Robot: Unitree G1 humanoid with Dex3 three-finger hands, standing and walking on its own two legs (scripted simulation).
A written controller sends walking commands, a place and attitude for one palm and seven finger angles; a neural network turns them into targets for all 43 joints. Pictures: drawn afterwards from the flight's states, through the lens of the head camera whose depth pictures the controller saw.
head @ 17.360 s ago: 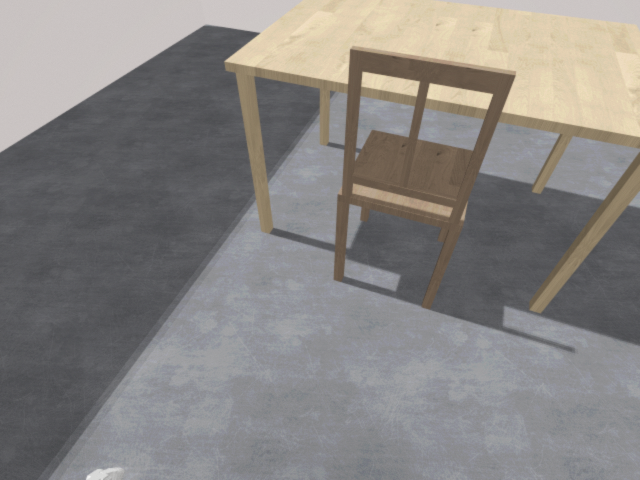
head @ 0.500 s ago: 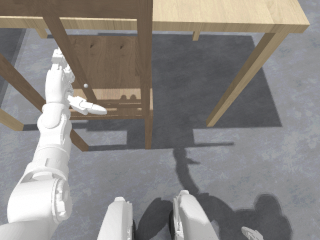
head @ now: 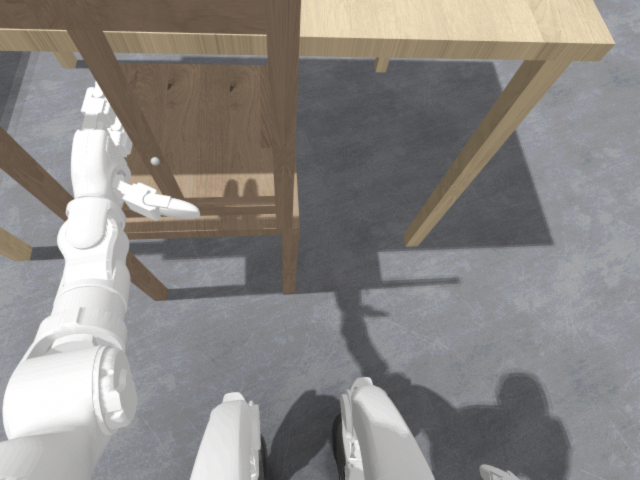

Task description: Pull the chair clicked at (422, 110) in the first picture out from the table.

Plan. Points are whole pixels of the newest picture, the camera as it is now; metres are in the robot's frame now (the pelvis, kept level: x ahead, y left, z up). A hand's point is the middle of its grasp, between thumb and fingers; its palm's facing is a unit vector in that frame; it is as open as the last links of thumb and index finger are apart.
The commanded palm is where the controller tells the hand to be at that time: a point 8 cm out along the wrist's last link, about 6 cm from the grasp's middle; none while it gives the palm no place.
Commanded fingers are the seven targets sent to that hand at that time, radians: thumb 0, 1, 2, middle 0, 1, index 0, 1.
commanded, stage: push the fingers through the gap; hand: left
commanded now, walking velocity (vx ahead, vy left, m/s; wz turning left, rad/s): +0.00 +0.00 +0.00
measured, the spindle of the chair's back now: (143, 140) +0.51 +0.18 +0.04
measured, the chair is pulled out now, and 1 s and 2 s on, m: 0.00 0.00 0.03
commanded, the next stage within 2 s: hook a spindle and tug to test in 0.06 s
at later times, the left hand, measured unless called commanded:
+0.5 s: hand (157, 161) +0.49 +0.17 +0.03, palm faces +0.00 -1.00 -0.02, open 15.6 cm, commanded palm +0.46 +0.20 +0.03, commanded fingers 0.00 -0.33 0.37 -0.38 -1.07 -0.38 -1.07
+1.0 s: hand (165, 160) +0.49 +0.15 +0.03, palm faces +0.01 -1.00 -0.04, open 6.1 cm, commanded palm +0.46 +0.20 +0.03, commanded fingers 0.00 0.90 0.90 -0.50 -1.45 -0.50 -1.45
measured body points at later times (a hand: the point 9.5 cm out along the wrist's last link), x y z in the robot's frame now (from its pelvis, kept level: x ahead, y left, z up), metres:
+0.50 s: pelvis +0.00 +0.01 +0.00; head +0.16 +0.03 +0.42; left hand +0.48 +0.22 +0.03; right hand +0.06 -0.25 -0.12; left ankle +0.02 +0.11 -0.61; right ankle +0.04 -0.12 -0.61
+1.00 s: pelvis +0.00 +0.00 +0.00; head +0.15 +0.01 +0.42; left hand +0.48 +0.21 +0.04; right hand +0.05 -0.26 -0.12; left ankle +0.02 +0.11 -0.61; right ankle +0.04 -0.12 -0.61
